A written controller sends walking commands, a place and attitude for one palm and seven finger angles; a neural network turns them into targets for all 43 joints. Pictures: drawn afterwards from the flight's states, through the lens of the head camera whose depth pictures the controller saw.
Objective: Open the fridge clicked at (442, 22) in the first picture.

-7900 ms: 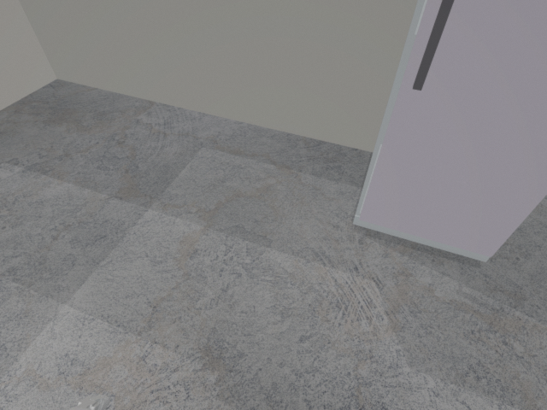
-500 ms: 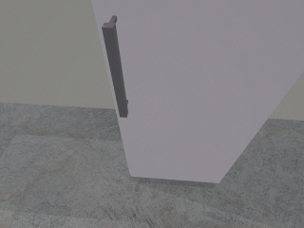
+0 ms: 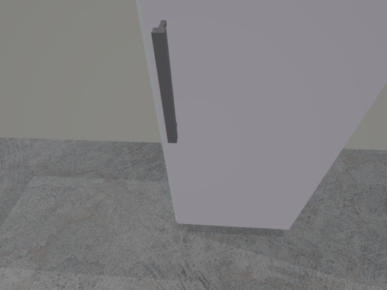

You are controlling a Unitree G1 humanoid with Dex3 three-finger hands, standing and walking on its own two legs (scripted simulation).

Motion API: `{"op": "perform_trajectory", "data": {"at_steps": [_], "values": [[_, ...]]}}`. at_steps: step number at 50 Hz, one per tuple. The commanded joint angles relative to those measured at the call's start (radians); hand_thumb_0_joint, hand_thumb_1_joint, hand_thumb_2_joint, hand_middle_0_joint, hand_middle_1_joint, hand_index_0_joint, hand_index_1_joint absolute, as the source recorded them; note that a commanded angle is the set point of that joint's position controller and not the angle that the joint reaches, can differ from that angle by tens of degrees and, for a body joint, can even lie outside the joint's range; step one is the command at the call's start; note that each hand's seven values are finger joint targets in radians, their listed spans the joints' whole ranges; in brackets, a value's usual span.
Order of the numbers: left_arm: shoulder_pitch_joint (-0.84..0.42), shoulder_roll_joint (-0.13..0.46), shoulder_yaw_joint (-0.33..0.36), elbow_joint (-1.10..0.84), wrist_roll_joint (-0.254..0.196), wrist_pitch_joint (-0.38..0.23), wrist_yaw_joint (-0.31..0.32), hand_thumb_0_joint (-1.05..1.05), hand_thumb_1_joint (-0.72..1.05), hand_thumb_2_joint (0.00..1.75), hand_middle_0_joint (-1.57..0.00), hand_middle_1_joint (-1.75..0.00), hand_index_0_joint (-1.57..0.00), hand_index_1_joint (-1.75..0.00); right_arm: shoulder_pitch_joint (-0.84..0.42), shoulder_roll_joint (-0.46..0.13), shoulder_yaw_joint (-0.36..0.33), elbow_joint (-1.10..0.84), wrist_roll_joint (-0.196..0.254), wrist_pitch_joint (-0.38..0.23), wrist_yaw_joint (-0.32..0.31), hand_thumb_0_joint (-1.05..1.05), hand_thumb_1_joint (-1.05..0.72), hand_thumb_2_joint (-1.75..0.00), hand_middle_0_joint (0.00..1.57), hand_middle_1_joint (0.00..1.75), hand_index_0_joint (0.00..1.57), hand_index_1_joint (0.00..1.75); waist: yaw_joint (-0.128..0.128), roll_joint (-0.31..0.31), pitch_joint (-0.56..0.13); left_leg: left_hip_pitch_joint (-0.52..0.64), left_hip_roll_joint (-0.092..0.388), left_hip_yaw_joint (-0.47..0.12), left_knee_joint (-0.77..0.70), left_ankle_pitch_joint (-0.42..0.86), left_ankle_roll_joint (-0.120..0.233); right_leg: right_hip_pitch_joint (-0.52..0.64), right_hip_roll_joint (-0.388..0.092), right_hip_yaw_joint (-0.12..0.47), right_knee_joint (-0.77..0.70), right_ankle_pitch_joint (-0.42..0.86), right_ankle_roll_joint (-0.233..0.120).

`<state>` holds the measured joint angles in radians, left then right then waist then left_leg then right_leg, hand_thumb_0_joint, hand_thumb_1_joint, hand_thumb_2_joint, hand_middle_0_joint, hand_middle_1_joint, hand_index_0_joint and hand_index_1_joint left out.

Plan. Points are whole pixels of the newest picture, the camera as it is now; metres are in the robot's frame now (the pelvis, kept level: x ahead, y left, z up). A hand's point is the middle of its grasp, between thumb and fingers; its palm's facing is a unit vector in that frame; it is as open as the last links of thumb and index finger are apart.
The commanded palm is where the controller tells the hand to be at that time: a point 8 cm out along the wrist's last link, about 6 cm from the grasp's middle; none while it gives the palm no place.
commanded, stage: look again from close up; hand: left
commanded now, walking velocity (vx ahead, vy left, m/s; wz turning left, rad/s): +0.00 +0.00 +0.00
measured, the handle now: (168, 90) +0.52 +0.10 +0.15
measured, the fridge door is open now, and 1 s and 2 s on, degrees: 0 0 0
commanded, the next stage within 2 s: raise the hand to about handle height in 1.06 s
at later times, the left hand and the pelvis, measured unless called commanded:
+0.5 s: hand out of the picture +0.01 +0.14 -0.17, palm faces +0.05 -0.98 -0.18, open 7.3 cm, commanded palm none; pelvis +0.02 -0.02 +0.00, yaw +0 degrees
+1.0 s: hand out of the picture +0.02 +0.14 -0.17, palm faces +0.06 -0.98 -0.19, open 7.3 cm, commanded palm none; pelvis +0.03 -0.03 +0.00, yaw +1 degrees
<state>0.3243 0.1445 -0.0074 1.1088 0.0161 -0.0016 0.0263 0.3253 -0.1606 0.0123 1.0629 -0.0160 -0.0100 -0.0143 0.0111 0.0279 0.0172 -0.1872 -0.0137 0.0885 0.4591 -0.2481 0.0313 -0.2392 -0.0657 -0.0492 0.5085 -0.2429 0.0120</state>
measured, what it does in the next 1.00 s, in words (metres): stands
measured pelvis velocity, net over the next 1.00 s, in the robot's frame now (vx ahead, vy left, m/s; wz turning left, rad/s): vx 0.03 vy -0.03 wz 0.01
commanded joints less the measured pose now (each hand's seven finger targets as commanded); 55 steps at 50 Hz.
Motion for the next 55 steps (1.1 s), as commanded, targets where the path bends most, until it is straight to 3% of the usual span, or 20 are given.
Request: {"op": "perform_trajectory", "data": {"at_steps": [1, 5, 12, 15, 21, 25, 47, 55], "values": [[0.053, 0.085, 0.012, -0.032, 0.002, -0.014, 0.001, 0.00, 0.90, 0.90, -0.20, -0.30, -0.20, -0.30, 0.036, -0.094, -0.016, -0.035, -0.001, -0.019, -0.009, 0.00, -0.90, -0.90, 0.20, 0.30, 0.20, 0.30, 0.002, -0.034, 0.093, -0.141, 0.112, -0.160, -0.186, -0.182, 0.023, 0.003, -0.027, 0.065, -0.095, -0.102, -0.047], [0.045, 0.088, 0.012, -0.028, -0.001, -0.020, 0.002, 0.00, 0.90, 0.90, -0.20, -0.30, -0.20, -0.30, 0.060, -0.068, -0.011, -0.010, 0.001, -0.022, -0.010, 0.00, -0.90, -0.90, 0.20, 0.30, 0.20, 0.30, -0.003, -0.063, 0.077, -0.102, 0.103, -0.133, -0.146, -0.068, 0.017, 0.001, -0.040, 0.073, -0.110, -0.070, -0.050], [0.048, 0.082, 0.013, -0.011, -0.004, -0.026, 0.005, 0.00, 0.90, 0.90, -0.20, -0.30, -0.20, -0.30, 0.069, -0.051, -0.009, 0.024, 0.004, -0.030, -0.015, 0.00, -0.90, -0.90, 0.20, 0.30, 0.20, 0.30, -0.002, -0.036, 0.035, -0.051, 0.107, -0.107, -0.102, 0.090, 0.009, 0.030, -0.051, 0.068, -0.091, 0.070, -0.050], [0.048, 0.079, 0.013, -0.007, -0.003, -0.027, 0.006, 0.00, 0.90, 0.90, -0.20, -0.30, -0.20, -0.30, 0.065, -0.045, -0.010, 0.033, 0.005, -0.028, -0.017, 0.00, -0.90, -0.90, 0.20, 0.30, 0.20, 0.30, -0.002, -0.049, 0.047, -0.047, 0.108, -0.101, -0.095, 0.103, 0.006, 0.031, -0.051, 0.068, -0.094, 0.094, -0.051], [0.043, 0.076, 0.015, 0.000, -0.003, -0.025, 0.008, 0.00, 0.90, 0.90, -0.20, -0.30, -0.20, -0.30, 0.050, -0.042, -0.011, 0.043, 0.004, -0.027, -0.021, 0.00, -0.90, -0.90, 0.20, 0.30, 0.20, 0.30, -0.002, -0.004, 0.051, -0.033, 0.111, -0.095, -0.091, 0.137, 0.002, 0.035, -0.049, 0.071, -0.092, 0.136, -0.052], [0.034, 0.076, 0.017, 0.000, -0.001, -0.025, 0.008, 0.00, 0.90, 0.90, -0.20, -0.30, -0.20, -0.30, 0.042, -0.040, -0.013, 0.046, 0.004, -0.026, -0.023, 0.00, -0.90, -0.90, 0.20, 0.30, 0.20, 0.30, -0.004, -0.041, 0.056, -0.024, 0.114, -0.094, -0.089, 0.145, 0.000, 0.039, -0.048, 0.068, -0.096, 0.161, -0.052], [0.018, 0.101, 0.024, -0.013, -0.004, -0.028, 0.005, 0.00, 0.90, 0.90, -0.20, -0.30, -0.20, -0.30, 0.018, -0.057, -0.014, 0.050, 0.002, -0.023, -0.023, 0.00, -0.90, -0.90, 0.20, 0.30, 0.20, 0.30, -0.001, -0.028, 0.039, -0.009, 0.112, -0.088, -0.089, 0.150, -0.013, 0.064, -0.054, 0.072, -0.119, 0.175, -0.059], [0.022, 0.100, 0.026, -0.013, -0.002, -0.028, 0.005, 0.00, 0.90, 0.90, -0.20, -0.30, -0.20, -0.30, 0.020, -0.052, -0.014, 0.053, 0.002, -0.023, -0.024, 0.00, -0.90, -0.90, 0.20, 0.30, 0.20, 0.30, 0.000, -0.056, 0.041, -0.009, 0.112, -0.089, -0.092, 0.152, -0.015, 0.072, -0.054, 0.069, -0.125, 0.184, -0.059]]}}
